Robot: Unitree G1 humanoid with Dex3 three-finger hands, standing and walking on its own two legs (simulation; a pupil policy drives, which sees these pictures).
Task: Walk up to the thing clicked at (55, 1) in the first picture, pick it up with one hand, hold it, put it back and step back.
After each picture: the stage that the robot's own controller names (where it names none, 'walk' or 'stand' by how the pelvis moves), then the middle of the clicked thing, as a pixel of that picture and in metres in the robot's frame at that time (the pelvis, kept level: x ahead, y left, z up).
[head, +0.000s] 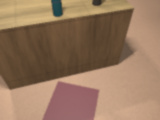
stand; out of the picture +1.03 +0.21 +0.01
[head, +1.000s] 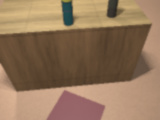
rise first; (67, 6) +0.95 +0.18 +0.02
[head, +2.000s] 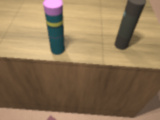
walk; (55, 29) +0.58 +0.18 +0.04
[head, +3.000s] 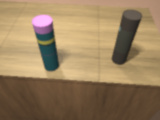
stand; (47, 46) +0.52 +0.17 +0.04
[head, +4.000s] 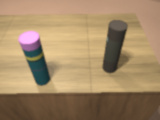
stand; (36, 61) +0.47 +0.21 +0.02
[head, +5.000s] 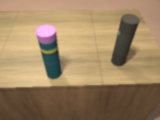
stand; (50, 55) +0.50 +0.16 +0.01
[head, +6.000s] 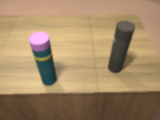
stand; (45, 61) +0.47 +0.18 +0.01
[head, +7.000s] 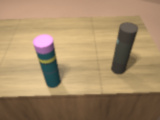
stand; (49, 64) +0.47 +0.17 +0.01
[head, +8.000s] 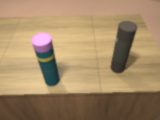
stand; (47, 62) +0.47 +0.18 +0.01
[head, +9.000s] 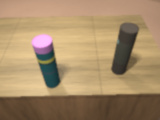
stand; (48, 64) +0.46 +0.17 +0.01
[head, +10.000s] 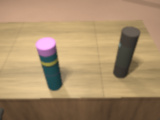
rise first; (51, 66) +0.46 +0.17 +0.01
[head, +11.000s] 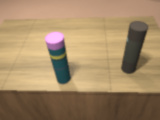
go down; (59, 60) +0.49 +0.16 +0.01
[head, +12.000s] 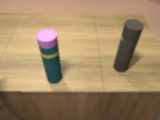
go down; (51, 59) +0.48 +0.15 +0.02
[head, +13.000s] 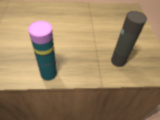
go down; (45, 55) +0.47 +0.14 +0.03
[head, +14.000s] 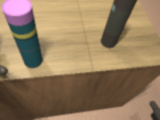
close in; (27, 39) +0.48 +0.15 +0.07
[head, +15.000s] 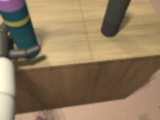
close; (21, 28) +0.50 +0.16 +0.09
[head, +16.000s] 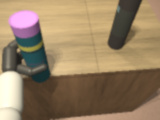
lift; (34, 52) +0.43 +0.15 +0.08
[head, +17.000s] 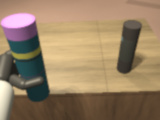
lift; (30, 63) +0.32 +0.16 +0.20
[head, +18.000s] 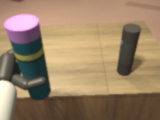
hold; (32, 63) +0.32 +0.16 +0.20
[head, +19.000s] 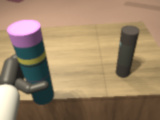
hold; (35, 68) +0.31 +0.15 +0.19
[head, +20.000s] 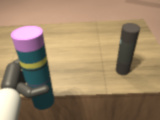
crouch; (37, 72) +0.31 +0.15 +0.16
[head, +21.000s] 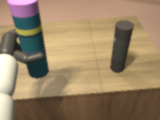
crouch; (32, 41) +0.41 +0.16 +0.20
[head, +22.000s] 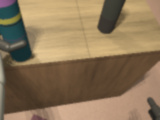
lower; (12, 27) +0.50 +0.16 +0.09
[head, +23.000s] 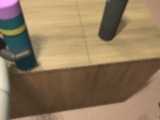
lower; (17, 38) +0.47 +0.17 +0.09
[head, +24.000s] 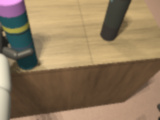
lower; (20, 36) +0.48 +0.16 +0.09
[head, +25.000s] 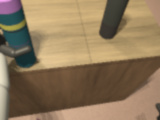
lower; (17, 34) +0.48 +0.16 +0.09
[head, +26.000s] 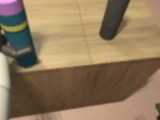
loosen; (18, 34) +0.48 +0.16 +0.09
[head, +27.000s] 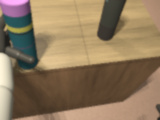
withdraw; (22, 36) +0.48 +0.15 +0.09
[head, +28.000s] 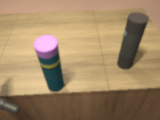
sink last; (51, 67) +0.42 +0.14 +0.05
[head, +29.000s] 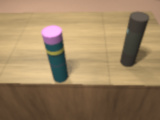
stand; (56, 57) +0.48 +0.15 +0.05
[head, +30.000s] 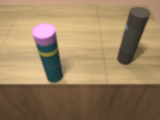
stand; (50, 57) +0.45 +0.15 +0.06
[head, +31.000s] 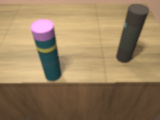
stand; (48, 54) +0.46 +0.16 +0.07
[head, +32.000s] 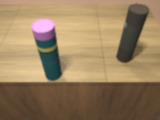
stand; (49, 53) +0.46 +0.16 +0.07
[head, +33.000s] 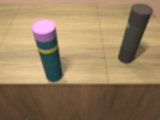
stand; (49, 55) +0.45 +0.15 +0.07
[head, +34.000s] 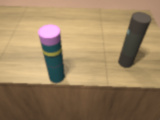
stand; (53, 57) +0.46 +0.15 +0.04
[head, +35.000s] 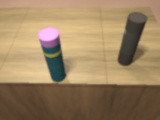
walk; (54, 58) +0.47 +0.15 +0.01
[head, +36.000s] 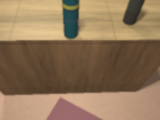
walk; (70, 13) +0.65 +0.09 +0.04
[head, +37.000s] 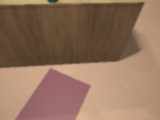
walk; out of the picture +0.93 +0.22 +0.03
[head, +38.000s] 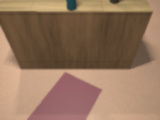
stand; out of the picture +1.06 +0.13 +0.03
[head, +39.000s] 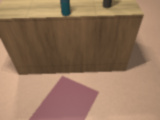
stand; out of the picture +1.07 +0.15 +0.01
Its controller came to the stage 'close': yes
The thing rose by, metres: 0.21
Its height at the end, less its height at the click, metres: +0.00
